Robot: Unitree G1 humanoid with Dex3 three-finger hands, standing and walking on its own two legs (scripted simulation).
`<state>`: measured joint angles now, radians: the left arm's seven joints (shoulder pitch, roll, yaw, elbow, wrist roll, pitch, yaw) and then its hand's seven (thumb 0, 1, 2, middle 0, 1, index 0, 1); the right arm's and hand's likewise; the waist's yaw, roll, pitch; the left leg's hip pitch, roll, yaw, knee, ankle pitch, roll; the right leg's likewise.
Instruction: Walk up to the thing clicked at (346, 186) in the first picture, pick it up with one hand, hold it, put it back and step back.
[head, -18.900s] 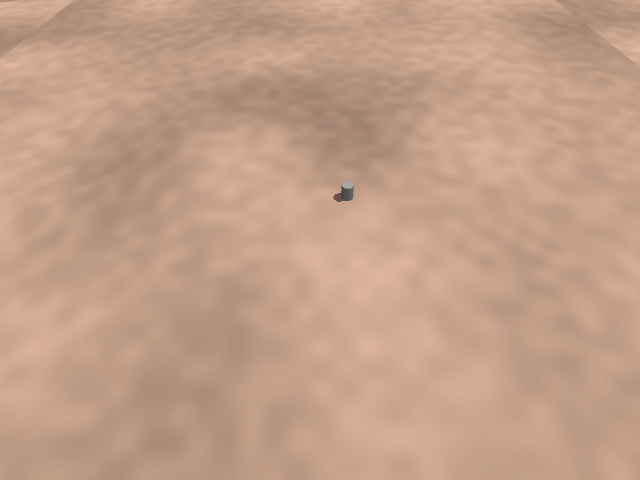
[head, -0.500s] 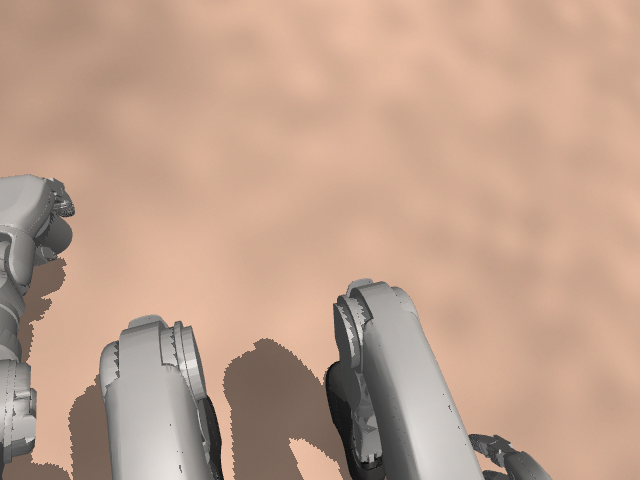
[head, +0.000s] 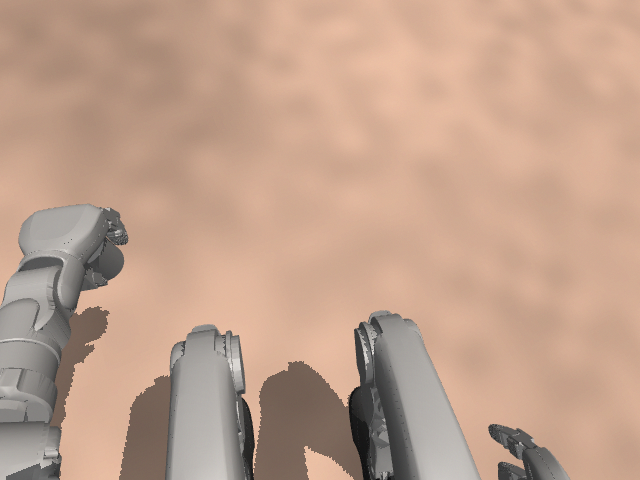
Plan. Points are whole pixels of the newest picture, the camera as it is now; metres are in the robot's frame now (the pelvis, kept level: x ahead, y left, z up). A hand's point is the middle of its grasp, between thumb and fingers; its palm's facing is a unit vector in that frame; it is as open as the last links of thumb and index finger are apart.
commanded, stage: lift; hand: left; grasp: from above
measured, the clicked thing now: (92, 254) +0.43 +0.30 -0.13
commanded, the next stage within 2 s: hold in 1.12 s
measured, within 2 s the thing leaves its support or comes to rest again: neither
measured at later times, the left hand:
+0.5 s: hand out of the picture +0.35 +0.27 +0.11, palm faces -0.42 -0.11 -0.90, open 7.6 cm
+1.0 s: hand out of the picture +0.37 +0.26 +0.22, palm faces -0.42 -0.11 -0.90, open 7.6 cm
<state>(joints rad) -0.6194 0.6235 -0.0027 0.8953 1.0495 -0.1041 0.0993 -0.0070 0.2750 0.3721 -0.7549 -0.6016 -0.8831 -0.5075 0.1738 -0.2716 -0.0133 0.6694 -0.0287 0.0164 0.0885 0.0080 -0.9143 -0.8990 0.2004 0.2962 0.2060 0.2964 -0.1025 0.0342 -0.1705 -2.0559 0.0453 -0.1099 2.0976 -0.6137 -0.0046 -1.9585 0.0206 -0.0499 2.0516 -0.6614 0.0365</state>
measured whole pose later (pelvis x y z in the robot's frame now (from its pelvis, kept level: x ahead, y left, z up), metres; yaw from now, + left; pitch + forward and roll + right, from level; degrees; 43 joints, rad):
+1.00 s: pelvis +0.06 +0.00 +0.29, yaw +4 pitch +11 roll -1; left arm -0.34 0.40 -0.17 0.81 0.99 0.04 0.12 -0.01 0.28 0.37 -0.75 -0.61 -0.87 -0.52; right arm 0.26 -0.24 -0.03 0.73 0.04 -0.03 -0.05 0.01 -0.91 -0.90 0.20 0.30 0.21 0.30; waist -0.06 0.04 -0.10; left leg -0.78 0.05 0.01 0.98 -0.40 0.00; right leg -0.74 0.00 0.01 0.95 -0.42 0.03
